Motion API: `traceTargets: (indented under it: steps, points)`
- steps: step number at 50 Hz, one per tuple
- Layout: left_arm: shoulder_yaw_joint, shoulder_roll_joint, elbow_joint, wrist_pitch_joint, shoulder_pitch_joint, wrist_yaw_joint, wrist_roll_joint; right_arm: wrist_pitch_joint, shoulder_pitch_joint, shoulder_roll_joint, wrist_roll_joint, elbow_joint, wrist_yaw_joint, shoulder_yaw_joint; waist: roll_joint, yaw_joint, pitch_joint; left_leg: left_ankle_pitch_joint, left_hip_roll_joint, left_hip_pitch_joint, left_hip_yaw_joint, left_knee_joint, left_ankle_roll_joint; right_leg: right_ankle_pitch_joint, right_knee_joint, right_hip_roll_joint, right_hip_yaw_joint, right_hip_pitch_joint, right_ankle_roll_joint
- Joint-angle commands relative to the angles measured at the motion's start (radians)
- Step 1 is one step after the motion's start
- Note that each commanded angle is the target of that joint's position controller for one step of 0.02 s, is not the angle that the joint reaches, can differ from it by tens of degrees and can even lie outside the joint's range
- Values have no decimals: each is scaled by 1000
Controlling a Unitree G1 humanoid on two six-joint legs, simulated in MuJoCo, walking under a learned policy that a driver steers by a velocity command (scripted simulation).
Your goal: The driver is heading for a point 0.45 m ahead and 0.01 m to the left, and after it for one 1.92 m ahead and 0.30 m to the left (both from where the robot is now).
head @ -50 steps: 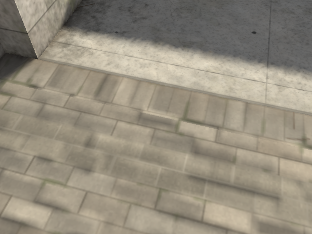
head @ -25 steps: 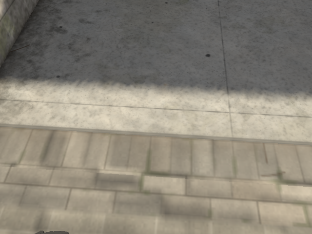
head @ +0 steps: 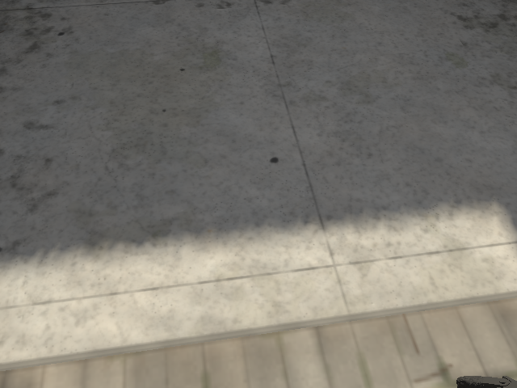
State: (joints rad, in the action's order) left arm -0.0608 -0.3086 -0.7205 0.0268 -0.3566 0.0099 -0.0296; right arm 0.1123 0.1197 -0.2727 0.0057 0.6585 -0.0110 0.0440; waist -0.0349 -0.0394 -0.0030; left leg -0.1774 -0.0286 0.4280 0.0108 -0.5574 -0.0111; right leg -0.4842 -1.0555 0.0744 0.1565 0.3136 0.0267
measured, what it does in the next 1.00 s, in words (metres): walks ahead: right foot, then left foot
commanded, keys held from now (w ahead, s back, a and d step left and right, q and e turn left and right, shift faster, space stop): w+e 0.10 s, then w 0.24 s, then w+q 0.20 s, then q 0.46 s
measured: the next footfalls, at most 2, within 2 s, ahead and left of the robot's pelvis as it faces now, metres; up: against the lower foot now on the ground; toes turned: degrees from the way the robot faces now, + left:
right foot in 0.42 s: +0.36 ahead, -0.18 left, +0.00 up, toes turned -10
left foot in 0.88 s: +0.58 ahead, +0.03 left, +0.00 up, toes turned +6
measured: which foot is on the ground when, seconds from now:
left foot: down 0.00-0.44, up 0.46-0.86, down 0.88-1.00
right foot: up 0.00-0.40, down 0.42-0.90, up 0.92-1.00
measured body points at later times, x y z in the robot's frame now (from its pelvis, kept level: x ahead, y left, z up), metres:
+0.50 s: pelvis +0.26 -0.07 +0.00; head +0.29 -0.08 +0.45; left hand +0.50 +0.14 -0.07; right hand +0.22 -0.35 -0.13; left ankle +0.12 +0.11 -0.65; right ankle +0.32 -0.17 -0.73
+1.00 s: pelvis +0.45 -0.05 +0.00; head +0.50 -0.03 +0.45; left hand +0.57 +0.24 -0.12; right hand +0.64 -0.31 -0.09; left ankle +0.54 +0.03 -0.73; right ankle +0.37 -0.21 -0.64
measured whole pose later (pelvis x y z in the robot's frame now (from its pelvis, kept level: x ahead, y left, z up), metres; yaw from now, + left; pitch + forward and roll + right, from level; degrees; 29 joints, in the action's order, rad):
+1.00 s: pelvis +0.45 -0.05 +0.00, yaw +8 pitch +2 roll -2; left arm -0.07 -0.30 -0.75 0.01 -0.12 0.03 0.00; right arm 0.01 0.15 -0.30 0.00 0.67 -0.03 0.07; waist -0.01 0.01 0.08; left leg -0.12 -0.06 0.47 0.01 -0.55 -0.08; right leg -0.53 -1.20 0.00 0.02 0.43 -0.04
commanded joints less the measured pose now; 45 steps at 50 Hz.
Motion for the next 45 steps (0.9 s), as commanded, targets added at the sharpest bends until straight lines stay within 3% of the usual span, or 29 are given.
traceTargets:
  steps: [1, 4, 9, 13, 17, 18, 19, 20, 21, 22, 23, 24, 25, 26, 28, 29, 31, 33, 36, 41, 43, 44, 45]
  points:
    - [-29, -129, 124, 14, 96, -1, 11, -12, 163, -128, 4, -11, 9, 44, 115, 110, -27, -199, 343, -434, 440, 289, -163, 104, -219, -122, -23, 479, -18]
    - [-28, -74, 125, 0, 79, -14, 0, -5, 118, -95, 4, 10, 12, 35, 172, 63, 17, -15, 272, -300, 232, 355, -151, 175, -138, -168, -51, 388, -23]
    - [-7, -18, 146, 2, 157, -19, 14, 2, 155, -145, 2, 69, 5, 51, 106, 67, 23, 181, 284, -322, 93, 399, -193, 321, 88, -171, -52, 408, -38]
    - [8, -1, 167, 24, 289, -44, 15, -13, 182, -176, -20, 108, 6, 54, 97, 106, 52, 210, 258, -331, -8, 402, -168, 472, 340, -151, -130, 326, -26]
    - [4, -21, 201, 32, 366, -58, 9, -34, 243, -208, -39, 158, 4, 62, 116, 113, 75, 279, 308, -430, -3, 366, -152, 396, 461, -129, -163, 287, 14]
    - [-1, -33, 203, 34, 358, -58, 12, -40, 248, -215, -44, 168, 5, 62, 125, 97, 68, 365, 313, -444, 3, 329, -146, 357, 491, -114, -175, 242, 31]
    - [-14, -55, 189, 37, 298, -56, 17, -47, 239, -223, -48, 174, 6, 62, 132, 50, 33, 520, 301, -445, -8, 250, -132, 349, 533, -86, -195, 133, 50]
    - [-38, -94, 146, 39, 160, -49, 22, -51, 234, -213, -49, 180, 8, 55, 119, -28, -49, 638, 260, -403, -42, 93, -108, 393, 579, -55, -219, -75, 76]
    - [-64, -155, 106, 35, -6, -35, 30, -46, 233, -174, -34, 169, 9, 36, 90, -102, -169, 495, 214, -232, -67, -137, -68, 433, 535, -143, -128, -368, 114]
    - [-83, -267, 97, 29, -101, -19, 49, -30, 306, -52, -8, 128, 3, -3, -158, -76, -320, -99, 58, 161, -83, -542, 5, 351, 571, -440, 315, -729, 248]
    - [-68, -213, 100, 30, -119, -19, 45, -11, 306, -100, -29, 147, 1, 5, -178, -98, -427, -410, 18, 258, 92, -715, 8, 267, 701, -516, 557, -719, 302]
    - [-48, -155, 89, 35, -63, -22, 38, -8, 231, -171, -58, 126, -2, 30, -120, -90, -258, -356, 72, 344, 109, -764, 2, 250, 717, -475, 391, -601, 254]
    - [-35, -116, 83, 39, -4, -24, 30, -10, 178, -164, -57, 113, -1, 30, -99, -59, -151, -272, 118, 346, 78, -724, -2, 276, 741, -425, 244, -467, 218]
    - [-25, -80, 78, 44, 58, -28, 30, -17, 155, -151, -42, 116, 3, 32, -68, -25, -84, -201, 147, 313, 70, -672, 1, 304, 780, -381, 152, -347, 193]
    - [-18, -41, 72, 65, 137, -33, 41, -51, 204, -119, -36, 139, 9, 36, -92, 38, -27, -110, 170, 192, 78, -624, 15, 455, 854, -337, 17, -188, 173]
    - [-21, -42, 63, 76, 155, -33, 47, -65, 223, -93, -35, 147, 12, 33, -76, 59, -18, -101, 160, 160, 73, -615, 28, 615, 863, -339, -38, -147, 180]
    - [-28, -57, 47, 85, 185, -22, 54, -81, 210, -76, -28, 134, 19, 35, -53, 83, 10, -58, 143, 167, 72, -558, 50, 835, 861, -333, -147, -115, 177]
    - [-34, -72, 34, 78, 198, -4, 51, -83, 163, -60, -18, 107, 14, 30, -52, 81, 21, 57, 139, 164, 47, -414, 57, 864, 859, -310, -239, -113, 159]
    - [-42, -101, 15, 60, 175, 18, 43, -79, 61, -35, -11, 64, -15, 19, -40, 36, 12, 219, 116, 103, -5, -199, 43, 859, 840, -299, -311, -142, 146]
    - [-61, -141, -8, 22, 181, 31, 4, -93, 34, -96, -6, 2, -49, 45, -48, 46, -10, 88, 92, 87, -33, -89, -17, 896, 699, -366, -307, -275, 117]
    - [-64, -141, -3, 6, 205, 37, -10, -92, 140, -134, -4, 16, -49, 69, -25, 107, -58, 87, 27, -61, -80, 8, -63, 967, 487, -325, -335, -265, 74]
    - [-57, -119, -9, 4, 157, 35, 0, -88, 219, -196, 0, 32, -33, 94, 68, 133, -111, 329, 8, -217, -44, 90, -100, 852, 283, -244, -360, -206, 16]
    - [-31, -48, 18, 7, 105, 27, 60, -90, 234, -301, 0, 14, -6, 115, 310, 84, -172, 873, 228, -446, 264, 42, -206, 188, -47, -128, -361, 74, -66]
